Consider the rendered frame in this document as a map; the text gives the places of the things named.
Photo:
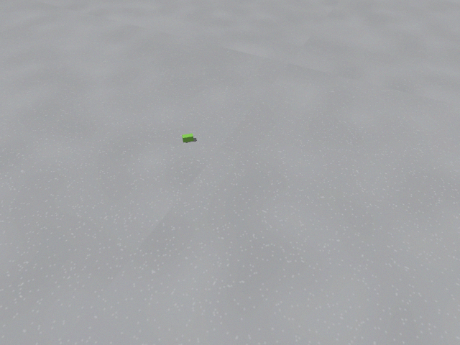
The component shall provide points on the small box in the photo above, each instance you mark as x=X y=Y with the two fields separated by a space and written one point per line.
x=187 y=137

